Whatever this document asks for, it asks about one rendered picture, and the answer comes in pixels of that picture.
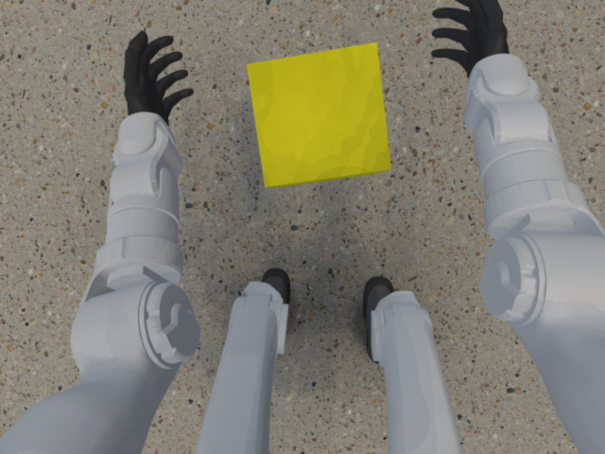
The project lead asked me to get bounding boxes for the robot left hand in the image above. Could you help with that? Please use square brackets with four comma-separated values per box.
[123, 30, 194, 127]

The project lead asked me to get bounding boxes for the carton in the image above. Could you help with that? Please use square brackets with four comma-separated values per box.
[247, 43, 391, 187]

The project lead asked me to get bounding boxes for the robot left forearm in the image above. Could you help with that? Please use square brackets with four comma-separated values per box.
[71, 112, 183, 359]

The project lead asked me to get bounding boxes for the robot left upper arm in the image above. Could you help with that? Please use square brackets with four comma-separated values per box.
[0, 280, 200, 454]

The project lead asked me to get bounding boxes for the left robot thigh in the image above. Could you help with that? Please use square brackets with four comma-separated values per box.
[194, 292, 289, 454]

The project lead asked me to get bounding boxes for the robot right upper arm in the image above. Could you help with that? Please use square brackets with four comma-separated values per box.
[479, 232, 605, 454]

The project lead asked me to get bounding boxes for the robot right forearm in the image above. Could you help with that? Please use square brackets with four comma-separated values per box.
[463, 54, 605, 240]

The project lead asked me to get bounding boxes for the robot right hand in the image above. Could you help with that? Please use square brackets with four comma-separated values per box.
[431, 0, 510, 79]

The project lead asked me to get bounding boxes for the left robot shin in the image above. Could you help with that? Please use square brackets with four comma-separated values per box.
[229, 282, 282, 325]

